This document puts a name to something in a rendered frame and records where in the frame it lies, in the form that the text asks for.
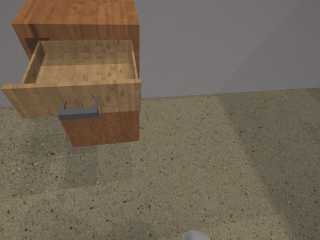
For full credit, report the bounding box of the drawer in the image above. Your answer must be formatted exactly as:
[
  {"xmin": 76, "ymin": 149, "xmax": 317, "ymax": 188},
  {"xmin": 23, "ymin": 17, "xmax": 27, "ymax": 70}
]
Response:
[{"xmin": 1, "ymin": 40, "xmax": 142, "ymax": 119}]

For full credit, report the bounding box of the handle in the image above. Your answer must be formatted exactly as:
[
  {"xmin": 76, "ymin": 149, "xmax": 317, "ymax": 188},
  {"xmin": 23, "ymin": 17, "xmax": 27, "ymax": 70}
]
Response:
[{"xmin": 57, "ymin": 99, "xmax": 99, "ymax": 121}]

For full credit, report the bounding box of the robot right thigh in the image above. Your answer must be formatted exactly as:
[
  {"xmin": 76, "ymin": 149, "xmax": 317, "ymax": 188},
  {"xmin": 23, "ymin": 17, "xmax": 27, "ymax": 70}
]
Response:
[{"xmin": 181, "ymin": 230, "xmax": 211, "ymax": 240}]

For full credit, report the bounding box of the cabinet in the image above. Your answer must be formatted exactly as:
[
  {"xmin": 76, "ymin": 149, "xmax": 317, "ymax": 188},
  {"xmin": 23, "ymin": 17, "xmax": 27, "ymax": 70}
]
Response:
[{"xmin": 11, "ymin": 0, "xmax": 140, "ymax": 148}]

